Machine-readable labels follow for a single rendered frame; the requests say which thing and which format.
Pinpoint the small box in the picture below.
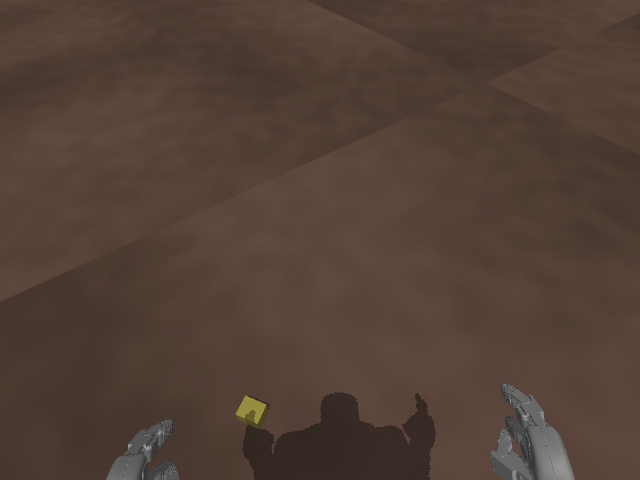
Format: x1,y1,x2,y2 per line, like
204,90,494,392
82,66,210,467
236,395,269,429

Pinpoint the left robot hand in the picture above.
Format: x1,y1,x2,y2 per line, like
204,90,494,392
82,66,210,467
106,419,180,480

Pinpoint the right robot hand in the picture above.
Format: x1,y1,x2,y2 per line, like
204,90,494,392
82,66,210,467
491,383,575,480

